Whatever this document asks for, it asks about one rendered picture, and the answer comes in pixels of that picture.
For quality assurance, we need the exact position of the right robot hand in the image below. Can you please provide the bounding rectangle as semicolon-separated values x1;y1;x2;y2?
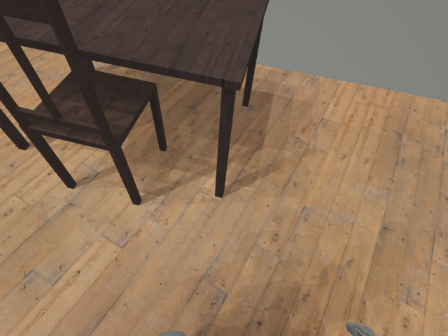
346;322;376;336

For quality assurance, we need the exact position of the table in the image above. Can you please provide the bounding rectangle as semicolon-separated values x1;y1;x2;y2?
0;0;269;198

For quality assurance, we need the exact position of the chair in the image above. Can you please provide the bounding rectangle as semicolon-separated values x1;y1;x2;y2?
0;0;167;205

